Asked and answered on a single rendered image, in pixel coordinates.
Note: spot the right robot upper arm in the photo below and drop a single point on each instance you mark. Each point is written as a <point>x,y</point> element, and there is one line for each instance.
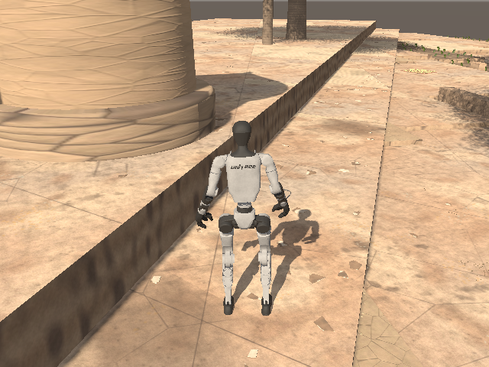
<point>271,172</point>

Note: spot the left robot thigh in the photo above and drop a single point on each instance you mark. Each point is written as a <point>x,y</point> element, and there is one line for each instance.
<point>226,230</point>

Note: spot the robot left hand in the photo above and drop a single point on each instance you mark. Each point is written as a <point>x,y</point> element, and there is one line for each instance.
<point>200,217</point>

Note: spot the robot right hand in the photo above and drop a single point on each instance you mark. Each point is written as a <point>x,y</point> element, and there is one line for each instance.
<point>286,209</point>

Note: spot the left robot upper arm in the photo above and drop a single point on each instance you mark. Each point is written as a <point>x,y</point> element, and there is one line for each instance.
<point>215,173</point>

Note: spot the left robot forearm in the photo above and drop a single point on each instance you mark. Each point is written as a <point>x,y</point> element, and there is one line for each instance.
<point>205,202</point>

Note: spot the left robot shin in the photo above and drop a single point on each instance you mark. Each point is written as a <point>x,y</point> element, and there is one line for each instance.
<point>227,279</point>

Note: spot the right robot forearm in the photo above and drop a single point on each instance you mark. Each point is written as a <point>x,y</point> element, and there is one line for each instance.
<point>281,198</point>

